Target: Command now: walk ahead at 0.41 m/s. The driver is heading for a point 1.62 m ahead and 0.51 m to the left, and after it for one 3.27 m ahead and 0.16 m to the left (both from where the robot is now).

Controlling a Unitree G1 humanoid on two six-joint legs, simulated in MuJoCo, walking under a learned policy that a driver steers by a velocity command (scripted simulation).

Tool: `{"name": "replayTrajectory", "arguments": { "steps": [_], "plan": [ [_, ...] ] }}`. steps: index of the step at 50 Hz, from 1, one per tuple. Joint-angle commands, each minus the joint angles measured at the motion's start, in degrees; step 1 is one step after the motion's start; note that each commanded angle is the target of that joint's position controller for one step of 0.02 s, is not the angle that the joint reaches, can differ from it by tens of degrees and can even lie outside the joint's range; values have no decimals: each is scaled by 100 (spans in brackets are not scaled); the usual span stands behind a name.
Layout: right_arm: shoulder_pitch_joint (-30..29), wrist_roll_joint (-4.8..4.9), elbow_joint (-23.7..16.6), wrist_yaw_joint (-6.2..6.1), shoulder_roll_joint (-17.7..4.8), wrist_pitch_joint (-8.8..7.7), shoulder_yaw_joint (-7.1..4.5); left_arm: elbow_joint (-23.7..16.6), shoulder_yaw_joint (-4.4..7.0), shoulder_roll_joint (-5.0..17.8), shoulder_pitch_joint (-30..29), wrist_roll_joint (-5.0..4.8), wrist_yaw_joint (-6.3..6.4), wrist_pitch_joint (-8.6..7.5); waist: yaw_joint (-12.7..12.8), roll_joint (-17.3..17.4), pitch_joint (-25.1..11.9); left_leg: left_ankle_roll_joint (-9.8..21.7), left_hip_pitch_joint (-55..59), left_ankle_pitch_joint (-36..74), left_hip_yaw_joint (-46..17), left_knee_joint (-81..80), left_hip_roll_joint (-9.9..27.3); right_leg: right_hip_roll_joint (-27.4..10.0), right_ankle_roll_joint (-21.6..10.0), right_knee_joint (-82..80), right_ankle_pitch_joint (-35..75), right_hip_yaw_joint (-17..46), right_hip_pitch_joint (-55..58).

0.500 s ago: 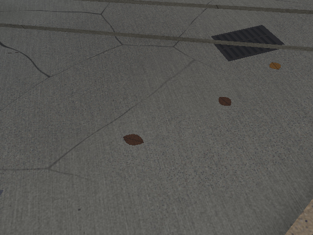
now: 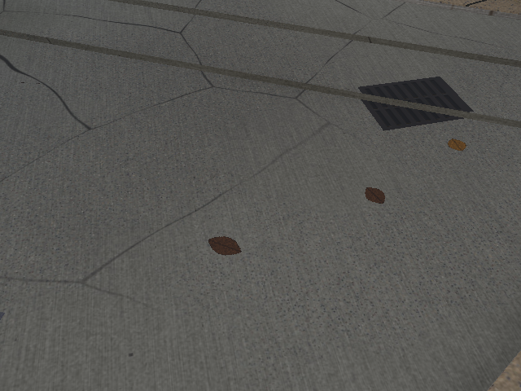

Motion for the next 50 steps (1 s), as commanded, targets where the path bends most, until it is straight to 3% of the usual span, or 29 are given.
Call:
{"name": "replayTrajectory", "arguments": {
  "steps": [1, 4, 5, 6, 7, 9, 10, 11, 12, 14, 17, 19, 21, 22, 23, 24, 25, 26, 28, 30, 35, 41, 43, 45, 46, 47, 48, 49, 50],
  "plan": [
    [783, -30, -74, -126, -922, -142, -174, -787, 37, 540, -1485, -138, -96, -217, -344, 662, 1623, 954, 1000, 355, -3182, -2780, 2298, -119, 59, 1402, 651, 384, -3214],
    [357, 23, -102, -132, -828, -305, -156, -631, 69, 595, -1415, 119, -248, -59, -66, 777, 1483, 815, 924, 1962, -1739, -2821, 1586, -243, 360, 977, 1405, -41, -2419],
    [524, 17, -23, -103, -701, -326, -133, -635, 53, 517, -1424, 104, -276, 3, -89, 818, 1287, 744, 988, 2258, -1420, -2852, 1411, -183, 356, 924, 1570, -202, -2229],
    [827, -584, -6, 22, 582, -620, 245, -649, -270, -439, -961, 376, -423, -268, -105, 955, 749, 905, 1301, 2413, -1268, -2262, 1430, -242, 36, 944, 2754, 775, -2570],
    [814, -661, 74, -5, 371, -721, 218, -543, -282, -316, -877, 438, -484, -431, -57, 653, 851, 839, 1337, 2424, -1073, -1938, 1301, -206, -15, 386, 3530, 792, -2850],
    [777, -462, -34, 44, -239, -737, 143, -797, -280, 31, -1595, 393, -446, -506, -216, 662, 578, 971, 760, 2315, -917, -1881, 1194, -205, 196, -311, 4054, 236, -2449],
    [918, 513, 4, -167, -926, -629, -100, -1173, -97, 683, -2746, -445, -353, -625, -502, 328, 1094, 652, 613, 2200, -1124, -2168, 1384, -106, 217, -1378, 4289, -113, -2255],
    [1184, 644, 160, -270, -902, -620, -59, -1430, -199, 495, -3292, -459, -363, -731, -682, 324, 1229, 424, 362, 2001, -1087, -2237, 1276, -92, 289, -2384, 4739, -102, -1767],
    [1394, 547, 325, -312, -886, -605, -65, -1525, -267, 215, -3502, -426, -416, -790, -806, 527, 1311, 295, 231, 1972, -1022, -2327, 1254, -15, 281, -2906, 4945, -179, -1233],
    [1568, 364, 499, -328, -953, -518, -155, -1577, -278, 145, -3385, -425, -551, -710, -904, 804, 1361, 207, 314, 1668, -853, -2104, 1130, 8, 249, -3300, 5059, -166, -715],
    [1606, 429, 589, -280, -638, -421, -145, -1572, -288, 199, -3229, -322, -588, -646, -847, 689, 1278, 188, 1044, 1969, -908, -1252, 1121, -61, 61, -3550, 4809, -17, -689],
    [1508, 426, 569, -221, -718, -362, -179, -1400, -219, 404, -2685, -274, -533, -686, -559, 625, 919, 190, 1371, 3007, -969, -122, 1043, 11, -34, -3643, 4450, -46, -152],
    [971, 327, 467, -114, -824, -285, -228, -705, -58, 660, -735, -285, -416, -648, 484, 553, 184, 140, 367, 3576, -804, 2142, 818, -275, -332, -3695, 4640, 65, 2096],
    [584, 264, 303, -48, -635, -359, -219, -382, -29, 806, 356, -160, -362, -585, 994, -225, -430, -151, -1347, 871, -448, 4642, 97, -982, -751, -2961, 5991, 494, 4038],
    [1382, 411, 220, -5, -240, -459, -92, -272, -112, 909, 730, -31, -317, -567, 597, -1281, -1398, -86, -3186, -1324, -1233, 5795, 103, -1864, -1098, -1330, 7705, 1263, 6002],
    [1430, 615, 165, 27, -695, -579, -128, -306, -21, 908, 849, -93, -253, -417, 776, -1117, -1926, -124, -3789, -1194, -1653, 5785, 249, -2126, -1513, -1524, 7008, 1859, 6390],
    [1198, 780, -136, 33, -479, -642, -49, -298, 129, 1288, 612, -166, -157, -343, 467, -877, -1856, -159, -4435, -287, -1632, 5457, 466, -2454, -1877, -2582, 3402, 2757, 5835],
    [620, 659, -206, -93, -815, -599, -118, -573, 28, 914, -36, -112, -98, -332, 311, 199, -1312, -232, -4220, 321, -1119, 5050, 821, -2234, -1570, -3298, 2057, 2907, 4551],
    [672, 356, -160, -237, -800, -332, -216, -825, -116, 692, -1132, -134, -113, -407, -405, 969, -385, -532, -3191, 718, -1044, 4600, 1117, -2171, -1508, -3937, 2293, 2777, 1948],
    [654, 289, -260, -254, -600, -211, -194, -778, -112, 670, -1470, -118, -137, -503, -670, 452, 194, -630, -2724, 803, -1126, 3784, 1459, -1887, -1257, -4275, 2358, 2057, 501],
    [-527, 247, -619, -174, -477, -335, -112, -382, -41, 700, -776, -232, 79, -557, -244, 163, 336, -317, -2459, 3101, -651, 1381, 1209, -896, -605, -4301, 3043, 178, 659],
    [-1648, 343, -1184, 21, -625, -276, -90, -103, 49, 883, -116, -321, 49, -430, 114, 172, 711, 68, -2834, 2732, -461, 282, 835, -1416, -338, -4139, 2785, 1, 2234],
    [-1517, 317, -1314, 97, -775, -234, -154, -153, 91, 1036, -273, -322, 51, -343, -92, 56, 579, 299, -2491, 1988, -183, 169, 595, -1475, -162, -3500, 4172, -201, 2577],
    [43, 306, -952, 115, -1280, -196, -446, -286, 40, 936, -410, -268, 98, -255, -842, 260, -294, 617, -245, 2130, 9, -50, 170, -1066, 179, -1364, 5351, -741, 1953],
    [834, 298, -900, 48, -2014, -173, -656, -498, -95, 592, -83, -140, 96, -327, -906, 1350, -989, 1369, 1824, 2055, -2248, -212, 1471, -481, 571, 976, 3372, -1002, -81],
    [908, 373, -989, 88, -2009, -203, -597, -584, -214, 380, -6, -123, -11, -540, -761, 2054, -1702, 2111, 3030, 1296, -5008, -1419, 2334, 431, 704, 2337, -560, -42, -1700],
    [892, 289, -1030, 88, -1619, -214, -473, -657, -80, 889, -443, -325, -96, -705, -942, 1585, -1441, 1824, 3003, 812, -4725, -1616, 2232, 83, 538, 2634, -426, 576, -2406],
    [519, 240, -1112, 62, -1456, -229, -425, -802, -85, 912, -871, -407, -101, -766, -854, 1262, -786, 1581, 2292, 1137, -3916, -1600, 2031, -163, 429, 2397, 22, 482, -2555],
    [53, 223, -1235, 63, -1345, -235, -383, -819, -80, 859, -1015, -300, -54, -762, -592, 620, -331, 1411, 1309, 1821, -3278, -1646, 1815, -396, 429, 1809, 407, 449, -2219]
  ]
}}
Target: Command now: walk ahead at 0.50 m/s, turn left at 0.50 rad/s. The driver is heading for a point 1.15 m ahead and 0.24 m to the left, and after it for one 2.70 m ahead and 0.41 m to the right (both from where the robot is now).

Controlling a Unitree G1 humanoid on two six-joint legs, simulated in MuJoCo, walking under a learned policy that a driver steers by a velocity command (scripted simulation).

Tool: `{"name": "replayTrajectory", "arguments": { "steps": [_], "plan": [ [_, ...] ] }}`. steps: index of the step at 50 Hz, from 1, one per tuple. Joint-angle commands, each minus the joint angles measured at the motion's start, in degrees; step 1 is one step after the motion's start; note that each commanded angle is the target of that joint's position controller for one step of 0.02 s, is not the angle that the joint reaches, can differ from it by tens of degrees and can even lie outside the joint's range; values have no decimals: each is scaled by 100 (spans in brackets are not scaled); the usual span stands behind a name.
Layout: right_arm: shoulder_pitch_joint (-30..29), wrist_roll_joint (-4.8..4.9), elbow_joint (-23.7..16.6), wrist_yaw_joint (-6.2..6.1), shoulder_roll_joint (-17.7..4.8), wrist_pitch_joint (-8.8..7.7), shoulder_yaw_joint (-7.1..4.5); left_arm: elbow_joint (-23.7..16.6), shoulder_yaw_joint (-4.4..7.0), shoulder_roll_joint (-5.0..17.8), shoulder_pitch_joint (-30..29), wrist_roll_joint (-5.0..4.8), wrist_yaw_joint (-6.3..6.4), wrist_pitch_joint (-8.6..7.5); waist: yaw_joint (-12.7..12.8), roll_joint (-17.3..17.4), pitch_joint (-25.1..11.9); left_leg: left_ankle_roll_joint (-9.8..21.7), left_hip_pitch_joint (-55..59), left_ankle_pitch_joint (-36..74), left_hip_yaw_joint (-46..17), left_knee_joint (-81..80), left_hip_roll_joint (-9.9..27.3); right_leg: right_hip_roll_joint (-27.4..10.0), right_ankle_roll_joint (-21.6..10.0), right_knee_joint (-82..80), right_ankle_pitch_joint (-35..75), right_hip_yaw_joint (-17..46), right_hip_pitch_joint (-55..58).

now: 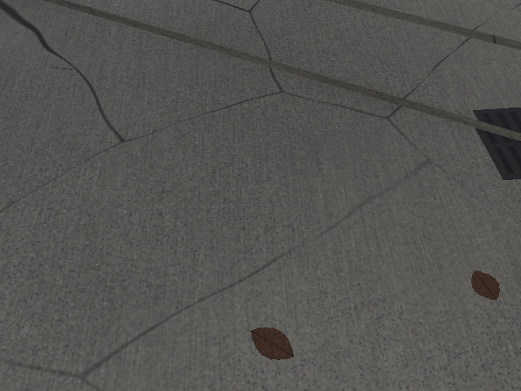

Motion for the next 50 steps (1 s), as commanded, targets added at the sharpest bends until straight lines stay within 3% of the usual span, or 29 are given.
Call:
{"name": "replayTrajectory", "arguments": {
  "steps": [1, 3, 6, 11, 16, 18, 19, 20, 21, 22, 23, 24, 25, 26, 27, 28, 30, 33, 36, 39, 41, 43, 44, 45, 46, 47, 48, 49, 50],
  "plan": [
    [633, -80, -309, -35, -730, -38, -196, -597, 172, 733, -406, 99, 40, -189, -193, 134, -753, 1132, 2371, 689, -2523, -1848, 1575, -526, -111, -20, 529, 425, -2226],
    [405, -79, -435, -46, -738, -49, -190, -624, 187, 619, -266, 144, 58, -15, 60, 271, -671, 1115, 1617, 1156, -2189, -2047, 1334, -541, 6, -509, 708, 364, -1647],
    [672, 8, -368, -159, -938, -85, -259, -833, 159, 442, -691, 219, 106, 79, 22, 280, -547, 1110, 1348, 1487, -1767, -2162, 1152, -381, 257, -1519, 1527, 298, -1681],
    [1114, 62, -211, -257, -958, -28, -289, -1178, 83, 296, -1643, 141, 57, 19, -317, 492, -338, 794, 1308, 640, -1664, -2076, 874, -54, 325, -3249, 2857, 336, -1362],
    [1429, 78, -86, -291, -922, 60, -290, -1464, 105, 478, -2027, 80, -59, -127, -434, 584, -272, 732, 1903, 542, -2306, -1487, 1038, 127, 198, -3945, 2432, 449, -1155],
    [1368, 68, -120, -314, -922, 110, -292, -1433, 158, 592, -1762, 57, -84, -197, -273, 767, -356, 665, 2027, 780, -2552, -1158, 1053, 193, 72, -4110, 1991, 377, -675],
    [1243, 72, -177, -312, -850, 129, -261, -1317, 215, 675, -1323, 69, -69, -229, -28, 816, -521, 559, 1934, 1033, -2520, -829, 884, 213, -56, -4354, 2065, 281, -22],
    [1081, 45, -286, -293, -655, 110, -187, -1187, 307, 884, -616, 140, -36, -254, 323, 717, -1017, 359, 1509, 1266, -2258, 12, 612, -179, -304, -4235, 2133, 541, 1195],
    [1092, -63, -436, -276, -345, 72, -65, -1091, 408, 1278, 432, 190, 15, -237, 685, -62, -1861, 84, 566, 53, -1624, 1730, 162, -1267, -690, -4100, 2038, 1617, 2824],
    [1973, 149, -555, -268, -227, 24, -14, -907, 474, 1530, 750, 200, -21, -157, 228, -2071, -2348, -216, -1397, -2477, -1179, 3258, -371, -2378, -1601, -4603, 928, 4215, 4264],
    [1849, 199, -360, -296, -861, 37, -124, -1056, 353, 934, 483, 68, -29, -118, 354, -1244, -1759, -293, -2020, -2199, -1250, 3926, 137, -2320, -1435, -4814, -86, 4146, 3885],
    [1222, 132, -443, -289, -1093, 77, -191, -1147, 260, 606, 237, 63, 3, -68, 494, -748, -1088, -331, -2133, -1642, -1065, 4029, 326, -2051, -1167, -4885, 96, 3188, 3165],
    [949, 70, -500, -295, -998, 103, -188, -1180, 207, 535, -24, 123, 9, -30, 382, -349, -710, -360, -1900, -1231, -913, 3910, 521, -1797, -1035, -5031, 727, 2547, 2443],
    [760, 18, -594, -271, -897, 104, -193, -1134, 177, 454, -158, 143, 13, -5, 281, -330, -415, -364, -1804, -979, -882, 3681, 664, -1608, -1000, -5172, 1210, 2134, 1949],
    [792, 57, -635, -226, -774, 119, -184, -1102, 151, 418, -199, 184, 21, -9, 158, -443, -331, -343, -1566, -838, -834, 3560, 801, -1448, -938, -5323, 1522, 1734, 1617],
    [824, 106, -665, -203, -647, 137, -161, -1050, 158, 409, -201, 173, 13, -29, 106, -543, -298, -339, -1482, -781, -752, 3445, 855, -1372, -945, -5455, 1742, 1458, 1462],
    [704, 107, -792, -184, -479, 179, -114, -949, 200, 531, -146, 125, 3, -72, 68, -510, -233, -394, -1608, -634, -660, 3194, 925, -1392, -1034, -5620, 2337, 1013, 1359],
    [444, 67, -924, -163, -441, 190, -73, -840, 262, 743, -106, 125, 25, -60, 77, -394, -227, -483, -1736, 10, -580, 2490, 970, -1404, -1048, -5690, 3085, 412, 1462],
    [-28, 76, -1027, -58, -368, 141, -19, -765, 265, 848, -55, 101, 49, 1, 244, -380, -116, -433, -1432, 931, -308, 1424, 909, -1217, -863, -5700, 3181, -235, 1494],
    [-589, 79, -1215, 46, -261, 116, 41, -612, 268, 973, 324, 35, 39, 65, 463, -310, 26, -330, -1146, 1097, -52, 630, 759, -1301, -802, -5663, 3142, -451, 1710],
    [-770, 92, -1329, 98, -303, 108, 40, -518, 291, 1095, 488, -29, 12, 128, 446, -361, 134, -199, -1057, 696, 34, 295, 653, -1470, -787, -5568, 3391, -475, 2016],
    [-655, 42, -1370, 118, -487, 105, -37, -462, 325, 1255, 517, -86, 24, 192, 223, -496, 23, 4, -578, 100, 243, 23, 380, -1565, -720, -5083, 4790, -592, 2297],
    [-250, 4, -1289, 108, -651, 114, -127, -443, 339, 1349, 483, -98, 44, 226, -83, -575, -247, 132, 79, 17, 366, -182, 188, -1522, -634, -4476, 5685, -725, 2339],
    [612, -3, -1024, 73, -881, 126, -270, -434, 301, 1294, 462, -93, 71, 257, -561, -469, -708, 304, 1371, 429, 490, -557, -42, -1344, -496, -3461, 6109, -949, 2014],
    [1508, -3, -809, -20, -1254, 173, -422, -526, 195, 1057, 507, 27, 96, 223, -940, -170, -1274, 522, 3118, 837, -262, -315, 454, -1141, -276, -2002, 4803, -1021, 770],
    [1624, -27, -791, -72, -1897, 159, -490, -789, -67, 300, 1107, 191, 10, 104, -401, 1420, -2022, 1522, 5020, 202, -3332, -670, 2141, -156, 92, 241, -17, -836, -1630],
    [1858, -19, -861, -51, -1431, 119, -360, -680, 19, 769, 775, 16, -53, -46, -766, 1009, -2775, 1744, 5161, 32, -4492, -1362, 2502, -7, 57, 1081, -913, 332, -2079],
    [1595, -63, -781, -20, -1214, 63, -270, -908, 107, 1007, 202, -186, -81, -87, -781, 789, -1896, 1476, 4588, 475, -3485, -1415, 2272, -251, 22, 1233, -545, 363, -2544],
    [1255, -26, -760, -21, -1073, 29, -224, -985, 60, 888, -40, -149, -54, -109, -577, 503, -1315, 1266, 3753, 973, -2701, -1434, 1991, -498, -22, 845, -82, 305, -2502]
  ]
}}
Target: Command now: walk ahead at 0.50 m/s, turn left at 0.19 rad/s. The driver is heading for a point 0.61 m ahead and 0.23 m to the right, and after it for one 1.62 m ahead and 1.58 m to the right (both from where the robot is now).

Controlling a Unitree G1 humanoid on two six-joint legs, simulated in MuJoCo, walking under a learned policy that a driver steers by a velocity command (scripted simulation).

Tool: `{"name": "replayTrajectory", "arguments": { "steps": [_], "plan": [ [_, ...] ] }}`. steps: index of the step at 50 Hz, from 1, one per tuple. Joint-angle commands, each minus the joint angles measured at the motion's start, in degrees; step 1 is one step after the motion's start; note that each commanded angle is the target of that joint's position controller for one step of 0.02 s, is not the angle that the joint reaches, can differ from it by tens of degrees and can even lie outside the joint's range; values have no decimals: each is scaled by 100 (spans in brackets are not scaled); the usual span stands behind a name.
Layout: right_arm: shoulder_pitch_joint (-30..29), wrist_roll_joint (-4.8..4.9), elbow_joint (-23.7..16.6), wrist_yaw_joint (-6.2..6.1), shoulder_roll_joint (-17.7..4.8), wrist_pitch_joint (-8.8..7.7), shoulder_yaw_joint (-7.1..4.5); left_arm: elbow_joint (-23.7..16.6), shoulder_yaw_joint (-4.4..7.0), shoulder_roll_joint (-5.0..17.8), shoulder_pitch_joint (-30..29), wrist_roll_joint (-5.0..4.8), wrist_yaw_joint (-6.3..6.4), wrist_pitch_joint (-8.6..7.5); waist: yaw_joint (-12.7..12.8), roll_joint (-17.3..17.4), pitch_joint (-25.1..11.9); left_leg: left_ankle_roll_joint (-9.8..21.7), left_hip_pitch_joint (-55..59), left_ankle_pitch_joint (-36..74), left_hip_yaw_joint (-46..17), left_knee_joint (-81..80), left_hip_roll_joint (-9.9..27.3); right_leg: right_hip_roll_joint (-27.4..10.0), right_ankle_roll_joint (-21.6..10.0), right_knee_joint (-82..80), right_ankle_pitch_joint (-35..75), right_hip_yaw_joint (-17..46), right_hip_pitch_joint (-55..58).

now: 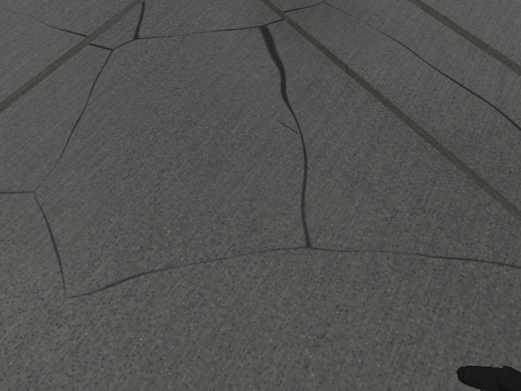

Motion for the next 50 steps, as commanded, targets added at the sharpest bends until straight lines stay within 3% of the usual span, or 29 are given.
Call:
{"name": "replayTrajectory", "arguments": {
  "steps": [1, 3, 6, 10, 13, 17, 19, 21, 22, 23, 24, 25, 26, 27, 28, 29, 30, 33, 35, 38, 41, 43, 45, 46, 47, 48, 49, 50],
  "plan": [
    [1062, -11, 8, -31, -820, -105, -280, -706, 114, 708, -593, 27, 17, -239, -601, 298, -1031, 1222, 2992, 1454, -2330, -1588, 1690, -362, -113, 747, 507, 431, -2800],
    [752, -67, -18, -23, -627, -167, -212, -634, 138, 644, -327, 66, 14, -97, -243, 380, -853, 1184, 2129, 1625, -1932, -1992, 1493, -498, -73, 379, 844, 487, -2167],
    [705, -64, 155, -57, -722, -303, -248, -578, 90, 377, -287, 77, 25, 97, -108, 336, -584, 1212, 1692, 1604, -1356, -2483, 1515, -533, 80, -114, 1372, 473, -2220],
    [866, -126, 418, -144, -762, -344, -260, -713, 72, 295, -868, 72, -9, 124, -311, 269, -243, 921, 1782, 1363, -547, -2727, 1339, -426, 126, -1267, 2740, 580, -2523],
    [974, -107, 569, -176, -867, -349, -285, -873, 38, 211, -1341, 50, -83, 87, -524, 272, -55, 736, 1943, 1223, -118, -2804, 1350, -235, 59, -2143, 3399, 456, -2405],
    [1244, -35, 832, -204, -941, -265, -333, -1173, 14, 181, -1834, 56, -204, 77, -736, 231, 129, 632, 2766, 1403, 111, -2571, 1611, -126, -125, -2738, 3130, 319, -2707],
    [1265, 10, 905, -236, -999, -182, -364, -1320, 24, 209, -1925, 71, -278, 73, -717, 293, 123, 540, 3169, 1999, 191, -2253, 1740, -40, -270, -2873, 2569, 157, -2770],
    [1115, 33, 879, -300, -1152, -93, -406, -1384, 97, 351, -1674, 83, -320, 86, -504, 496, -162, 374, 3341, 3813, 389, -1572, 1722, 259, -469, -2912, 1938, -196, -2207],
    [1049, 35, 854, -343, -1220, -37, -421, -1316, 189, 503, -1215, 89, -312, 106, -238, 581, -496, 260, 3309, 4780, 530, -885, 1642, 500, -591, -2935, 1758, -394, -1537],
    [998, 36, 824, -385, -1174, 10, -392, -1115, 347, 761, -362, 77, -272, 115, 216, 447, -958, 71, 2920, 5028, 760, 265, 1401, 768, -784, -3230, 2047, -474, -315],
    [1120, -63, 705, -426, -978, -29, -293, -963, 527, 1262, 581, 62, -169, 154, 567, -166, -1575, -185, 1534, 3385, 808, 2035, 1153, 17, -1175, -3247, 2390, 791, 1494],
    [1753, -211, 447, -298, -177, -212, -31, -1002, 590, 1756, 574, 21, -152, 120, -71, -1596, -2194, -582, -1083, -2042, 232, 4005, -139, -1402, -2367, -3789, 1514, 4106, 3485],
    [1165, -13, 466, -193, -665, -424, -92, -1079, 466, 1248, 807, 27, -146, 102, 447, -987, -2649, -470, -1764, -2244, -844, 4550, -45, -1480, -2359, -4453, 846, 4811, 3880],
    [647, 178, 293, -139, -875, -534, -142, -1078, 406, 1008, 573, 62, -117, 81, 499, -743, -1805, -360, -2187, -1744, -806, 4451, 227, -1325, -2085, -4551, 1092, 3962, 3329],
    [455, 107, 245, -166, -821, -590, -107, -1160, 369, 895, 216, 54, -93, 77, 287, -195, -1320, -311, -2028, -1276, -748, 3974, 487, -1098, -1893, -4558, 1554, 3340, 2485],
    [348, -47, 245, -209, -853, -588, -143, -1250, 315, 727, -141, 70, -76, 93, 65, -16, -933, -353, -1677, -1045, -693, 3470, 639, -911, -1784, -4640, 2201, 2870, 1644],
    [436, -92, 230, -216, -882, -531, -181, -1356, 265, 623, -325, 144, -51, 97, -145, -128, -816, -393, -1258, -908, -719, 3260, 734, -777, -1775, -4778, 2684, 2608, 1085],
    [594, -136, 228, -229, -688, -354, -147, -1403, 288, 694, -418, 124, 16, 87, -356, -225, -608, -615, -945, -740, -554, 2542, 743, -580, -1812, -5008, 3349, 2136, 281],
    [265, -161, 133, -243, -538, -312, -81, -1361, 338, 852, -320, 94, 89, 94, -284, -239, -465, -758, -887, -93, -444, 1796, 650, -384, -1697, -5063, 3437, 1804, -51],
    [-375, -126, 26, -199, -380, -346, -8, -1280, 356, 882, -106, 39, 152, 154, -13, -409, -412, -811, -429, 1144, -395, 434, 376, -52, -1376, -4931, 2951, 1529, -265],
    [-817, -22, -76, -126, -479, -405, -35, -1176, 363, 888, 216, 7, 173, 219, 179, -506, -414, -788, -157, 1445, -466, -261, 167, -160, -1269, -4708, 2467, 1885, -21],
    [-848, 1, -98, -84, -629, -449, -101, -1150, 356, 840, 304, 1, 186, 257, 140, -564, -428, -682, -69, 1179, -608, -596, 134, -294, -1182, -4398, 2215, 2275, 371],
    [-583, 17, -48, -73, -752, -496, -180, -1179, 371, 837, 203, 27, 192, 283, -57, -738, -445, -496, 291, 743, -616, -772, 134, -374, -1064, -4048, 2282, 2568, 556],
    [-169, 2, 62, -94, -827, -520, -244, -1220, 342, 734, 113, 36, 185, 290, -300, -749, -585, -349, 884, 765, -525, -1012, 135, -221, -940, -3705, 2461, 2529, 489],
    [446, -83, 139, -134, -1017, -549, -329, -1295, 254, 482, 70, 74, 162, 267, -607, -589, -1104, -81, 1995, 708, -824, -937, 569, 58, -752, -2790, 2492, 2263, 176],
    [1326, -127, 206, -189, -1357, -527, -411, -1420, 127, 123, 218, 205, 160, 245, -849, 286, -1934, 250, 3493, 526, -1959, -875, 1639, 544, -506, -1103, 1008, 1619, -650],
    [1569, -148, 438, -122, -1677, -444, -491, -1594, 81, 62, 980, -26, 148, 182, -421, 2286, -2253, 1144, 4659, -1027, -4730, -1515, 2697, 944, -246, 472, -828, 1124, -2635],
    [1310, -48, 278, -115, -1052, -424, -368, -1386, 199, 678, 794, -82, 171, 199, -598, 1282, -1643, 989, 4220, -2077, -4612, -1757, 2556, 490, -144, 1081, -406, 1276, -3149]
  ]
}}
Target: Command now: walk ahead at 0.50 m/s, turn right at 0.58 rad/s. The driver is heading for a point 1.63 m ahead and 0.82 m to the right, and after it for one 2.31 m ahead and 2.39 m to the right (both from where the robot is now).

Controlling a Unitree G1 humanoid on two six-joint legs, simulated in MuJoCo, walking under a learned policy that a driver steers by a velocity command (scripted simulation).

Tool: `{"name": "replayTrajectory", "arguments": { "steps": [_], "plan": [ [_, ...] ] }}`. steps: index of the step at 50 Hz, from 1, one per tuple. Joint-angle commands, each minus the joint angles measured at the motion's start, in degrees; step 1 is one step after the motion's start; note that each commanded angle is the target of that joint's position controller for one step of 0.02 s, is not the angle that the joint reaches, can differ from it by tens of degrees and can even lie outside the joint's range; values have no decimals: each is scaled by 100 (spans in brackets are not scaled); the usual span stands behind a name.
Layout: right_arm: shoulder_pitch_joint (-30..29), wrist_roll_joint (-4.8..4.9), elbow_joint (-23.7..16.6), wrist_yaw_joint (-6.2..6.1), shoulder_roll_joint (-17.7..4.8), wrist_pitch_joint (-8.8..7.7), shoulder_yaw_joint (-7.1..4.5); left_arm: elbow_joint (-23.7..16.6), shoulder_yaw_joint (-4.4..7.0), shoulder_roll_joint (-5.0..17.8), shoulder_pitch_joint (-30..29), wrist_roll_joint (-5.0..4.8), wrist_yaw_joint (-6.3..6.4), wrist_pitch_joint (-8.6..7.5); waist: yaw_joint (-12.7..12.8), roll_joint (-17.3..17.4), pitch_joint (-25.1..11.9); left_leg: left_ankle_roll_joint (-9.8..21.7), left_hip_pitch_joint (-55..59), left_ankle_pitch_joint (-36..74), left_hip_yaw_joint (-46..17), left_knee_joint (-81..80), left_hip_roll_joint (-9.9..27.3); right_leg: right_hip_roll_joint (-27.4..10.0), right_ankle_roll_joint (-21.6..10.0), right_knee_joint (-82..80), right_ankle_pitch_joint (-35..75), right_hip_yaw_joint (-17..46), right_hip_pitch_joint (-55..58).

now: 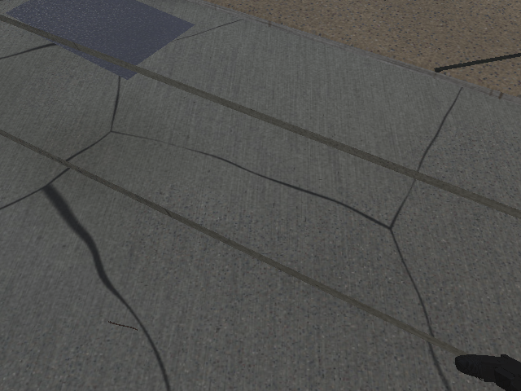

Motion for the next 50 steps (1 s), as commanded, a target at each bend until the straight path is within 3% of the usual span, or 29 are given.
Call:
{"name": "replayTrajectory", "arguments": {
  "steps": [1, 2, 3, 4, 6, 9, 14, 18, 21, 22, 23, 24, 25, 26, 27, 28, 29, 31, 34, 38, 42, 45, 46, 47, 48, 49, 50],
  "plan": [
    [1313, 49, -88, -56, -761, 55, -310, -592, 139, 890, -142, -48, -5, -107, -824, 909, -666, 1021, 3494, -2026, -3286, -1432, 2351, -561, 162, 2430, 446, -236, -3345],
    [1083, -10, -96, -56, -691, 83, -260, -648, 139, 787, -407, 11, -5, -79, -721, 539, -355, 913, 2862, -1225, -2596, -1523, 2091, -738, 198, 2309, 822, -359, -3129],
    [938, -27, -38, -61, -586, 100, -229, -726, 155, 713, -572, 52, -28, -77, -630, 556, -93, 899, 2448, -644, -2102, -1640, 1885, -876, 215, 2045, 1059, -368, -3047],
    [878, -52, 0, -74, -540, 88, -206, -749, 155, 606, -537, 13, -67, -56, -517, 725, -16, 841, 2150, -299, -1668, -1776, 1736, -1006, 211, 1897, 1193, -417, -2810],
    [883, -8, 114, -74, -539, 48, -222, -772, 116, 382, -525, -20, -98, -3, -460, 834, 25, 908, 1966, 135, -1153, -1995, 1661, -1074, 253, 1675, 1297, -571, -2734],
    [942, -1, 295, -91, -766, 36, -302, -903, 66, 248, -834, 29, -112, 27, -471, 632, 109, 1037, 2058, 790, -637, -2177, 1775, -1153, 364, 1086, 1726, -605, -3018],
    [1012, 38, 510, -131, -982, 127, -343, -1024, -12, 120, -1537, 24, -270, -62, -709, 524, 241, 831, 2271, 1260, 360, -2192, 1617, -1087, 299, -482, 3032, -967, -2718],
    [1274, 148, 710, -134, -1183, 228, -403, -1252, -16, 144, -2061, 1, -397, -73, -826, 528, 419, 689, 2772, 1615, 707, -2034, 1804, -956, 71, -1237, 2825, -1292, -2538],
    [1230, 231, 735, -174, -1432, 329, -485, -1279, 130, 423, -1714, 52, -418, -26, -458, 760, 86, 518, 3088, 4087, 1044, -1021, 1836, -488, -285, -1455, 1972, -1720, -1674],
    [1163, 255, 720, -197, -1472, 374, -496, -1127, 251, 618, -1064, 53, -399, -3, -51, 729, -269, 419, 2969, 4732, 1197, -107, 1731, -237, -466, -1701, 1998, -1848, -812],
    [1180, 235, 690, -224, -1324, 379, -435, -855, 441, 941, -61, 35, -320, 33, 443, 546, -769, 226, 2219, 4338, 1321, 1205, 1518, -86, -695, -1986, 2353, -1722, 727],
    [1416, -14, 493, -207, -752, 335, -246, -725, 576, 1491, 504, -1, -193, 77, 391, -621, -1242, -68, 180, 682, 1329, 3211, 1028, -1319, -1230, -2015, 2383, 286, 2625],
    [1517, -25, 203, -142, -480, 146, -85, -947, 538, 1732, 277, -3, -226, -25, 22, -1378, -2175, -246, -1449, -2651, 151, 4736, -6, -2421, -2252, -3029, 1236, 3504, 3679],
    [880, 180, 117, -58, -1026, -4, -214, -951, 390, 1214, 260, 26, -271, -109, 379, -596, -1911, -162, -2072, -2262, -518, 4930, 338, -2329, -1950, -3373, 918, 3162, 3492],
    [584, 278, 7, -29, -1024, -88, -191, -899, 319, 1011, 77, 46, -268, -171, 269, -436, -1130, -49, -2179, -1759, -406, 4587, 546, -2124, -1731, -3417, 1180, 2354, 2716],
    [576, 163, 70, -74, -938, -114, -174, -914, 272, 890, -298, 47, -260, -197, -31, 76, -670, -58, -1867, -1360, -395, 4057, 778, -1864, -1532, -3440, 1761, 1759, 1823],
    [631, 33, 117, -109, -1004, -80, -218, -969, 215, 723, -602, 79, -245, -211, -242, 34, -463, -107, -1472, -1138, -406, 3620, 918, -1684, -1440, -3510, 2405, 1348, 1186],
    [784, -29, 153, -96, -957, 46, -232, -1023, 187, 686, -825, 132, -197, -226, -463, -126, -343, -238, -1023, -911, -375, 3292, 957, -1518, -1471, -3724, 3078, 1069, 510],
    [508, -81, 86, -109, -709, 151, -160, -880, 213, 801, -668, 99, -84, -245, -443, -57, -175, -486, -969, -358, -219, 2509, 825, -1299, -1450, -3797, 3635, 551, -10],
    [-342, -19, -89, -56, -466, 139, -46, -703, 230, 852, -357, 42, 2, -173, -101, -251, -26, -575, -555, 980, -182, 826, 496, -964, -1110, -3675, 2937, 271, -246],
    [-903, 82, -311, 27, -581, 90, -65, -491, 236, 868, 37, -38, 17, -100, 93, -334, 116, -477, -460, 810, -311, -105, 292, -1197, -1000, -3381, 2314, 887, 219],
    [-569, 98, -281, 40, -766, 43, -167, -420, 246, 853, 45, -7, 45, -25, -113, -595, 28, -252, 40, 339, -348, -396, 230, -1341, -835, -2906, 2456, 1319, 620],
    [-559, -2, -235, 48, -899, -17, -242, -339, 183, 596, 492, -72, 23, -1, 68, -186, -283, -28, 1055, 450, -249, -597, 141, -1003, -686, -2700, 2789, 1295, 403],
    [-307, 2, -221, 50, -960, -56, -348, -273, 122, 535, 584, -116, -1, -2, -151, 79, -769, 252, 2312, 882, -493, -588, 377, -727, -405, -2076, 3463, 1083, 4],
    [638, 7, -59, 34, -1153, -54, -471, -385, 101, 606, 270, -88, -21, -16, -695, 384, -1575, 601, 4025, 1015, -1067, -401, 1032, -553, -73, -838, 3471, 795, -946],
    [1596, 62, 196, -8, -1261, 68, -528, -559, 14, 309, 24, -9, -16, -21, -1061, 1052, -2298, 948, 5480, 176, -2264, -769, 2017, -118, 223, 719, 702, 222, -2245],
    [1786, 178, 328, -35, -1237, 162, -529, -688, 5, 448, 149, -45, 1, 0, -905, 1440, -2449, 1201, 5459, -1054, -3350, -970, 2837, -322, 266, 1723, -353, -73, -2910]
  ]
}}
